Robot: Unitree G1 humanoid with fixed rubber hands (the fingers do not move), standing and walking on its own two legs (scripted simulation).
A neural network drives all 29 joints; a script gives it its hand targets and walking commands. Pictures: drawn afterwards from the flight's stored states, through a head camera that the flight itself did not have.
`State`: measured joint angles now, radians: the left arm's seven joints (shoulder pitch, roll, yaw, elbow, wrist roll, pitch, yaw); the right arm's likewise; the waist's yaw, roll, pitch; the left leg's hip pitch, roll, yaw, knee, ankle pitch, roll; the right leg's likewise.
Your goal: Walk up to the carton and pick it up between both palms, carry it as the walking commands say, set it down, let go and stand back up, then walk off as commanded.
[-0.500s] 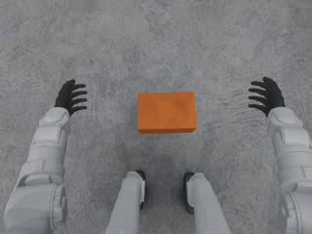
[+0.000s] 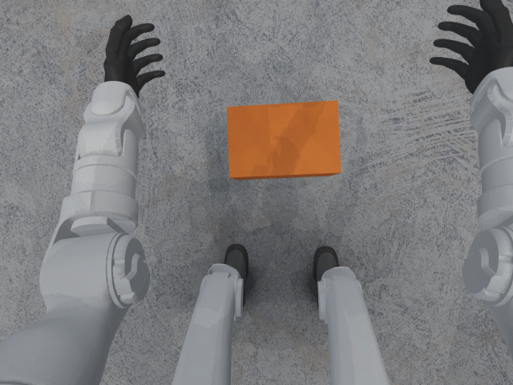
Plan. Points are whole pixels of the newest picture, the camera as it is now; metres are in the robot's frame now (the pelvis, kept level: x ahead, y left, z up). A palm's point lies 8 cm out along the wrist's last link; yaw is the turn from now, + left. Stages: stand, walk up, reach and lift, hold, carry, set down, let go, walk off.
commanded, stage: reach and lift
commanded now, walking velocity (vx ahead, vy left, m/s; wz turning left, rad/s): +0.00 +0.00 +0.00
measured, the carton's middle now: (282, 143) +0.51 -0.01 -0.58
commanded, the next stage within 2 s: none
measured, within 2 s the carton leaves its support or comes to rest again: neither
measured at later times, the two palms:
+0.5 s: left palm (157, 118) +0.50 +0.22 -0.23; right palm (431, 107) +0.51 -0.25 -0.22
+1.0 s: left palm (186, 139) +0.49 +0.21 -0.39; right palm (388, 131) +0.50 -0.23 -0.38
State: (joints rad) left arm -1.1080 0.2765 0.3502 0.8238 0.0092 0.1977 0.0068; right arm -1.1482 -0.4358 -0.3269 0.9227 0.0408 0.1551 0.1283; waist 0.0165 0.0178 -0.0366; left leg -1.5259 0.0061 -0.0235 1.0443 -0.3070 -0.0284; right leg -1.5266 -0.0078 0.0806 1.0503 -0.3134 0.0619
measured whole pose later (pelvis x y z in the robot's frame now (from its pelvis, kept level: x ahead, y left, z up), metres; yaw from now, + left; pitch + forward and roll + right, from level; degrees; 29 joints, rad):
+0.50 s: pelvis -0.04 -0.01 -0.11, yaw +0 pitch +49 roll +1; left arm -1.27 0.36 0.34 0.88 -0.03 0.21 0.00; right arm -1.31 -0.46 -0.33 0.95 0.03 0.20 0.06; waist 0.01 -0.01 0.02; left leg -1.95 0.00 -0.05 1.50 -0.41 -0.06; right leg -1.96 0.02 0.08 1.51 -0.40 0.06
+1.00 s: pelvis -0.07 +0.00 -0.23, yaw +0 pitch +32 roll +1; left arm -1.47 0.43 0.20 0.96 -0.17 0.18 0.10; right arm -1.52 -0.55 -0.13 1.03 0.23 0.17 -0.01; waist 0.02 0.00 0.52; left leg -2.01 -0.02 -0.05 1.99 -0.53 -0.06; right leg -2.02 0.03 0.10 2.00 -0.53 0.09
